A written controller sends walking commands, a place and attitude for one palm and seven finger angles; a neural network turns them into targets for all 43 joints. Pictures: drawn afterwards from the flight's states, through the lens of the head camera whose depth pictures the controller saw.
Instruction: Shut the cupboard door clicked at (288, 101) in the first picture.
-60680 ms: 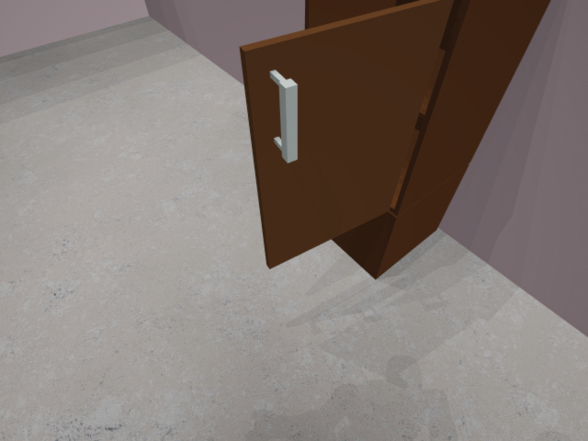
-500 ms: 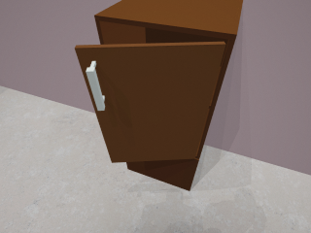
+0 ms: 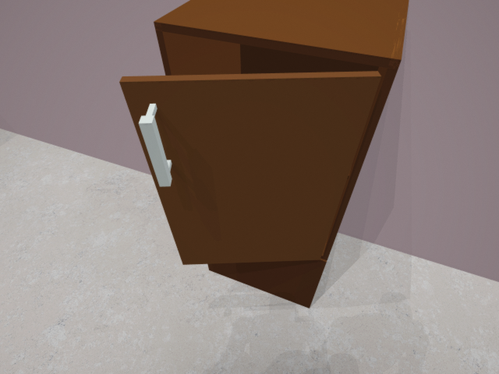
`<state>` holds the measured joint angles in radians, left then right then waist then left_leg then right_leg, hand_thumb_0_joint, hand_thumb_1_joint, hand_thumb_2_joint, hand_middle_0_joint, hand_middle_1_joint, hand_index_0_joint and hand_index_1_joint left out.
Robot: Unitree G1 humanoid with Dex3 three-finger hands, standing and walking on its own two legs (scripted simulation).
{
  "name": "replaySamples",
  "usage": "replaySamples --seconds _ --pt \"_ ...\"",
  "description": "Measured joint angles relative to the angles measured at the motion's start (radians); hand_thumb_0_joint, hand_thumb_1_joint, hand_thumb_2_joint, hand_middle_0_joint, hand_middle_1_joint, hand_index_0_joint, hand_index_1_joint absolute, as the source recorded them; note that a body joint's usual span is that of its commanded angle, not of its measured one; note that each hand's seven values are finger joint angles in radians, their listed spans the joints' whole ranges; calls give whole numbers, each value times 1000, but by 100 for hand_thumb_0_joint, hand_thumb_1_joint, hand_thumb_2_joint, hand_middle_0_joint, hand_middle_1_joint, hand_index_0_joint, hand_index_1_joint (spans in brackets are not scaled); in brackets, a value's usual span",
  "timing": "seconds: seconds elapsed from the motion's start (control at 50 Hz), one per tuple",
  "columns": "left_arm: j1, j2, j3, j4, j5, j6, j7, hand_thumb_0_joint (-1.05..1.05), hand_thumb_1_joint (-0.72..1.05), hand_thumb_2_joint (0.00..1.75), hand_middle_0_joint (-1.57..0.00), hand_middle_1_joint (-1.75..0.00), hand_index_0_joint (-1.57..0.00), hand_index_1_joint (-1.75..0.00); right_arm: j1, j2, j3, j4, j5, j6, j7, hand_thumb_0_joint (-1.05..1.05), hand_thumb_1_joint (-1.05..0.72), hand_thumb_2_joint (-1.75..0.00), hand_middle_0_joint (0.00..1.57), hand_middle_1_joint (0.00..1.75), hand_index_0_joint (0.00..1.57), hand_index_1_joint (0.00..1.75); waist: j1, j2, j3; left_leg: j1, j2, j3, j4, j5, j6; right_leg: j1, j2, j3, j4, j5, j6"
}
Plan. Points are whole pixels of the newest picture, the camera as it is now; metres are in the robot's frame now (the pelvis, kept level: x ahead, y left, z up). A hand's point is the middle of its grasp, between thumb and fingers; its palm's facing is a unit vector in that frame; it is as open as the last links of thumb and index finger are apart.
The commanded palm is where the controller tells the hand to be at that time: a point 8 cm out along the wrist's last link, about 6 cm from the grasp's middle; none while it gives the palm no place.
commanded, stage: come to a stop and stand still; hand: left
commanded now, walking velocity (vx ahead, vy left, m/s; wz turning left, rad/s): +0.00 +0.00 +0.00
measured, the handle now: (159, 146) +0.45 +0.19 +0.13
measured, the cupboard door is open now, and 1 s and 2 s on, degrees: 24 24 24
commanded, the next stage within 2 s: look again from close up in 0.14 s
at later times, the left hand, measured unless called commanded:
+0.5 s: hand out of the picture +0.00 +0.16 -0.17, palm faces +0.04 -0.98 -0.18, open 7.3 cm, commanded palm none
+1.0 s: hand out of the picture +0.00 +0.15 -0.17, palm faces +0.05 -0.98 -0.17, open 7.3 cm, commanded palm none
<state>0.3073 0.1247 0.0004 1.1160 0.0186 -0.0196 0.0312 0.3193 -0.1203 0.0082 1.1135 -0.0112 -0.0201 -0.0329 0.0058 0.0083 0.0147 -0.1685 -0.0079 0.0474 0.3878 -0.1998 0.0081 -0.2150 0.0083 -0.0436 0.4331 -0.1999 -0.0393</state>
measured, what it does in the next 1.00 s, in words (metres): stands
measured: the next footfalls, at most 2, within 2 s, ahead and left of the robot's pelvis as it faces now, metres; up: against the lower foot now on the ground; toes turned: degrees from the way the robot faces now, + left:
none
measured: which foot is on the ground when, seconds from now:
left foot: down 0.00-1.00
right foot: down 0.00-1.00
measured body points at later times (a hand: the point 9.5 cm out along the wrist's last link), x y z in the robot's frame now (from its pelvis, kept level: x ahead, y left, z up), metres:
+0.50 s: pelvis +0.01 -0.01 +0.00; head +0.02 -0.01 +0.45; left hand +0.00 +0.21 -0.16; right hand +0.00 -0.22 -0.16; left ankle +0.01 +0.11 -0.74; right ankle +0.02 -0.09 -0.74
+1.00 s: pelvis +0.02 -0.01 +0.00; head +0.03 -0.01 +0.45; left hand +0.00 +0.20 -0.16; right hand +0.00 -0.21 -0.16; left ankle +0.01 +0.11 -0.74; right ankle +0.02 -0.09 -0.74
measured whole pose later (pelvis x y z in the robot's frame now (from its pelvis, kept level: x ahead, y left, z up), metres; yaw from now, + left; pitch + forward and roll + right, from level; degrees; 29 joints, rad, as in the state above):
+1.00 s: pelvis +0.02 -0.01 +0.00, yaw +0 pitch -1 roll +1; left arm 0.31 0.12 0.00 1.12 0.02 -0.03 0.03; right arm 0.30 -0.12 0.01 1.14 -0.01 -0.02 -0.03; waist 0.01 -0.01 0.03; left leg -0.13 0.01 0.04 0.37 -0.21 -0.01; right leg -0.17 0.02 -0.05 0.40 -0.21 -0.05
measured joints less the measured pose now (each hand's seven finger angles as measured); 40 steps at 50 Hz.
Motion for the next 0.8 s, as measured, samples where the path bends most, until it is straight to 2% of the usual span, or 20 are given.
replaySamples --seconds 0.22,0.8 --pt "-5 5 -1 0 0 -3 0 1 92 90 -19 -30 -20 -30 -24 -18 -2 4 0 1 1 1 -92 -90 20 30 20 30 1 -1 9 21 2 0 -15 -4 -3 18 3 0 -9 -7 -2" --pt "-1 3 0 4 -1 -7 1 1 91 90 -20 -30 -20 -30 -17 0 2 25 -1 1 0 1 -92 -90 20 30 20 30 4 -7 14 38 13 -9 -21 -12 -13 43 14 -8 -27 -12 -12"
